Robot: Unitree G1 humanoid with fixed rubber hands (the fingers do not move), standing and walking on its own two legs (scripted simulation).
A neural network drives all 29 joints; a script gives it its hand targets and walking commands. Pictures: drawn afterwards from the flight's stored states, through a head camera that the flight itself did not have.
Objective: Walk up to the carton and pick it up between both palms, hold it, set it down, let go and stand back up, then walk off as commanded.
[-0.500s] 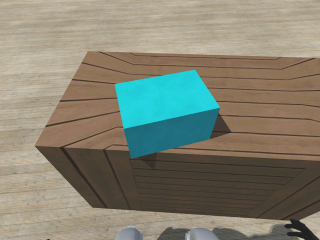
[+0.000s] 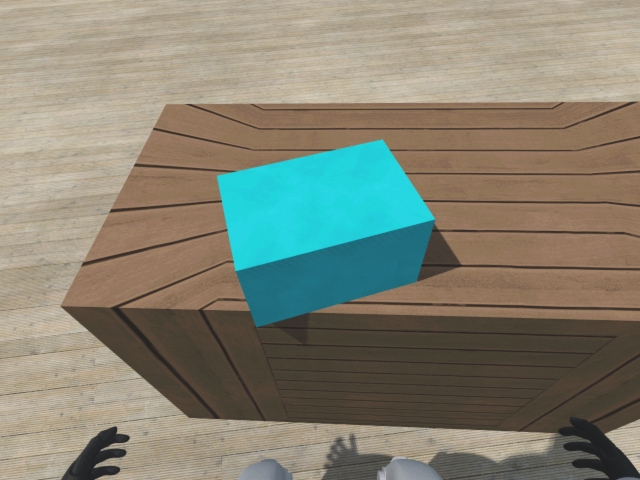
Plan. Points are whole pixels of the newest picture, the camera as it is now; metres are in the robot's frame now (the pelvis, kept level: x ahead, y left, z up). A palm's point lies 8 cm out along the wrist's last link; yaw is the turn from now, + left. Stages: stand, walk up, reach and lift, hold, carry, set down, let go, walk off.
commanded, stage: walk up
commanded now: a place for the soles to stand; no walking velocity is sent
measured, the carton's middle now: (320, 231) +0.46 +0.02 +0.02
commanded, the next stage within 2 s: reach and lift in 0.90 s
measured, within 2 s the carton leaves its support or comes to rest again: neither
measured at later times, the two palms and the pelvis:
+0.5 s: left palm out of the picture +0.12 +0.33 -0.07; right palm out of the picture +0.12 -0.32 -0.08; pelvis +0.00 +0.01 +0.00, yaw +0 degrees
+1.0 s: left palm out of the picture +0.13 +0.32 -0.09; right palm out of the picture +0.14 -0.32 -0.07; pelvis +0.00 +0.02 +0.00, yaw +0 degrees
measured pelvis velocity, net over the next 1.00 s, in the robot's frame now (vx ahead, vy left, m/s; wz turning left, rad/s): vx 0.00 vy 0.02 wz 0.00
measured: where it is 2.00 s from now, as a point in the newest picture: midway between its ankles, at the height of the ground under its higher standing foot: outside the picture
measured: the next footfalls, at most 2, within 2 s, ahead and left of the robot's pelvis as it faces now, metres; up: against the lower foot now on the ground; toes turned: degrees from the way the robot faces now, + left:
none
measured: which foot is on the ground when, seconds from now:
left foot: down 0.00-1.00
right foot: down 0.00-1.00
